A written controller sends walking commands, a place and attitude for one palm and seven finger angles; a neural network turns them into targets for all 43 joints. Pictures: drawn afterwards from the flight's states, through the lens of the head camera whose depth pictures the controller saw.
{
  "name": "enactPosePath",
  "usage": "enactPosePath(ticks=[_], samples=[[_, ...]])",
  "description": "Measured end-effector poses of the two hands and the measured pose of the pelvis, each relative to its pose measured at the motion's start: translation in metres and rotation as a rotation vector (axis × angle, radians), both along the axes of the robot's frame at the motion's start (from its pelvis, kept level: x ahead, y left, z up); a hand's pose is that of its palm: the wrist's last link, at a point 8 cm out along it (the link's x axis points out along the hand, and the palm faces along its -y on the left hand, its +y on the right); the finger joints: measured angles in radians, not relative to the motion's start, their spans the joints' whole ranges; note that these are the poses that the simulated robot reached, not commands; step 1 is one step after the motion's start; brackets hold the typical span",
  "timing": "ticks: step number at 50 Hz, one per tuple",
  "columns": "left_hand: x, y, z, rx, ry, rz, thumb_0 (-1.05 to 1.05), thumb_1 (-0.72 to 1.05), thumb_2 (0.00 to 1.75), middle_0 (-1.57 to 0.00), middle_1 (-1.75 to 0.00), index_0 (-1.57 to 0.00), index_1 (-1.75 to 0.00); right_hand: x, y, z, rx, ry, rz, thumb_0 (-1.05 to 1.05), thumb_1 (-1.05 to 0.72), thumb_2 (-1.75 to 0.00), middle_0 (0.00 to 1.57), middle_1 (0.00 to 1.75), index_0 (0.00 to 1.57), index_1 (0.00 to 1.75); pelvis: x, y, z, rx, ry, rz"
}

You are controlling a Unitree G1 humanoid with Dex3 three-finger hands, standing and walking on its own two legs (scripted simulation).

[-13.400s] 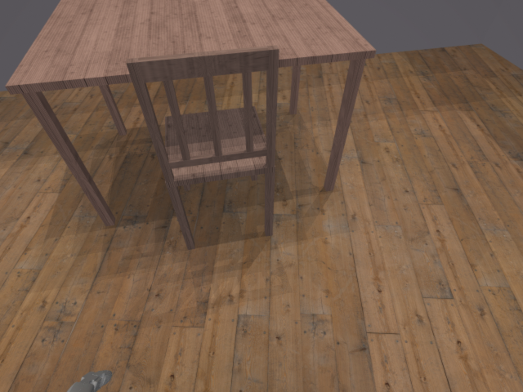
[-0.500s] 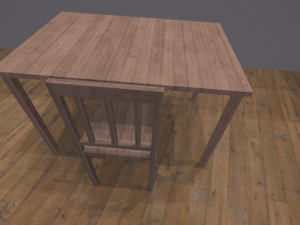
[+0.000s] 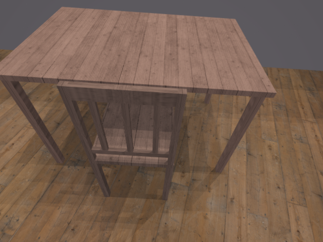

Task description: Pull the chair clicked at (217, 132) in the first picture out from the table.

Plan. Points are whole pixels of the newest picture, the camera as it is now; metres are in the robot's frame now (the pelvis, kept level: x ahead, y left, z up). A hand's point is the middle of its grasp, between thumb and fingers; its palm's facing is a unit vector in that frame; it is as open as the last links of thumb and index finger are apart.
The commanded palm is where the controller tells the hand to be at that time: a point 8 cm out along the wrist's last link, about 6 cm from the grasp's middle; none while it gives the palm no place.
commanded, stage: look again from close up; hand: left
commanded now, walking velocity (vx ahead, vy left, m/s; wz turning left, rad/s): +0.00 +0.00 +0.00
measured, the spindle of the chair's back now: (127, 129) +0.52 +0.15 -0.10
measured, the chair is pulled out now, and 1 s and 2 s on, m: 0.00 0.00 0.00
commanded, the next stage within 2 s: none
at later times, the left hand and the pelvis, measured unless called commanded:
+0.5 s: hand out of the picture -0.03 +0.15 -0.18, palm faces +0.03 -0.99 -0.15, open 7.3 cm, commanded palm none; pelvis +0.01 +0.01 +0.00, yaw -1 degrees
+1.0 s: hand out of the picture -0.01 +0.12 -0.18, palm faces +0.02 -0.99 -0.14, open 7.3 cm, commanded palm none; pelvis +0.02 -0.02 +0.00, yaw -1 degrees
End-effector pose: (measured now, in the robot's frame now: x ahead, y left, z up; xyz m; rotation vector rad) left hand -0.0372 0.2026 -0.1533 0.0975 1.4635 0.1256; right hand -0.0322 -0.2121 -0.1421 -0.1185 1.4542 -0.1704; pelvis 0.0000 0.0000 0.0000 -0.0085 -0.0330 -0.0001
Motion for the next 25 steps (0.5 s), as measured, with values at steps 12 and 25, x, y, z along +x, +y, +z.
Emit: enactPosePath(ticks=[12,25], samples=[[-0.001,0.006,0.000,-0.001,0.009,0.006,0.00,0.91,0.90,-0.20,-0.30,-0.20,-0.30,0.007,0.015,-0.003,0.009,-0.023,-0.014,0.00,-0.91,-0.90,0.20,0.30,0.20,0.30,0.003,0.010,-0.001,0.004,0.006,-0.009],[0.005,0.003,0.002,0.007,0.016,0.005,0.00,0.91,0.90,-0.20,-0.30,-0.20,-0.30,0.009,0.013,-0.005,0.013,-0.022,-0.027,0.00,-0.91,-0.90,0.20,0.30,0.20,0.30,0.009,0.007,-0.001,0.010,0.006,-0.020]])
